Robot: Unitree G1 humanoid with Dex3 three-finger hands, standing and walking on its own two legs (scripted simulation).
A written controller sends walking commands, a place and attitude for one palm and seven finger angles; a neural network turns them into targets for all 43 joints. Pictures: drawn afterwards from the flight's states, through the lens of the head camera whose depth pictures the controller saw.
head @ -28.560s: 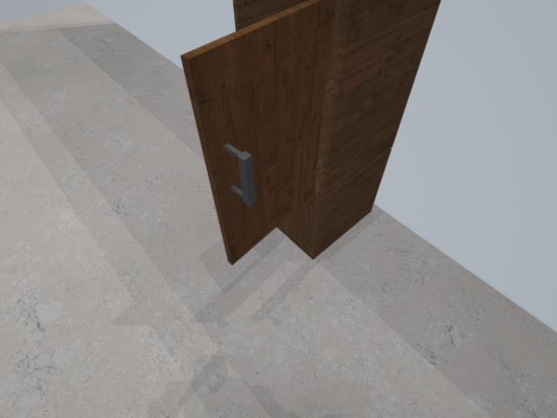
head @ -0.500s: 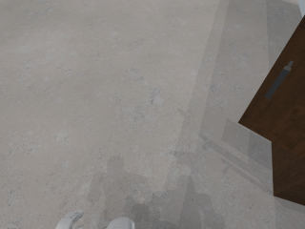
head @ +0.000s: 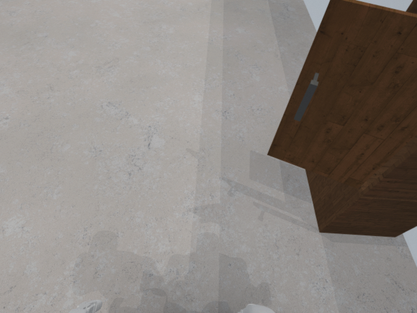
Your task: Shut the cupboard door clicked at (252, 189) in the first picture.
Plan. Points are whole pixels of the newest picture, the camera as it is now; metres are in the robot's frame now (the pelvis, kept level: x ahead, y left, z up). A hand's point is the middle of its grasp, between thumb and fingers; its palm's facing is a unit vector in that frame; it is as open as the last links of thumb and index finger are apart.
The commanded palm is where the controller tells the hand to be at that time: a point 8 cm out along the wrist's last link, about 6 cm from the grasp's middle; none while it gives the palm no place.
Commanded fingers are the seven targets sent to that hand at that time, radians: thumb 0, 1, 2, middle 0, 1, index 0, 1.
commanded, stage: turn to face it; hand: left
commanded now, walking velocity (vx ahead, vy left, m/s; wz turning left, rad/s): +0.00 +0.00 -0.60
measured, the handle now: (306, 97) +0.69 -0.25 -0.01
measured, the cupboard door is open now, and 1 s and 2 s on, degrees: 68 68 68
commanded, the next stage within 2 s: take the last steps up to it in 0.58 s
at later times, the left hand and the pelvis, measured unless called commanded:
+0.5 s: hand (136, 307) +0.15 +0.16 -0.18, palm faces -0.20 -0.96 -0.20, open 7.4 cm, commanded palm none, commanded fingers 0.00 0.90 0.90 -0.20 -0.30 -0.20 -0.30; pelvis +0.03 -0.01 -0.01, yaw -14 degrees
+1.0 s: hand (161, 304) +0.16 +0.11 -0.17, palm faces -0.33 -0.92 -0.20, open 7.4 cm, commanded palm none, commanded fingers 0.00 0.90 0.90 -0.20 -0.30 -0.20 -0.30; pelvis +0.06 -0.06 +0.00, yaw -21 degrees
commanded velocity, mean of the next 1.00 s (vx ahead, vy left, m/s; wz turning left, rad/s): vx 0.10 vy -0.05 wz -0.31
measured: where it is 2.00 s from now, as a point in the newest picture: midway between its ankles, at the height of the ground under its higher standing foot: (251, 309)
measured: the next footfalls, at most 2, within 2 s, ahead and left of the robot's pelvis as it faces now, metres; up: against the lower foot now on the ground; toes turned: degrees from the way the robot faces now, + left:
right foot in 0.12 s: +0.03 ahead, -0.14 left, +0.00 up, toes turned -8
left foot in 0.46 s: +0.10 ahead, +0.09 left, +0.00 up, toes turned -10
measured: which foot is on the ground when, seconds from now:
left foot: down 0.00-0.10, up 0.12-0.44, down 0.46-0.82, up 0.84-1.00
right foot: up 0.00-0.10, down 0.12-0.48, up 0.50-0.80, down 0.82-1.00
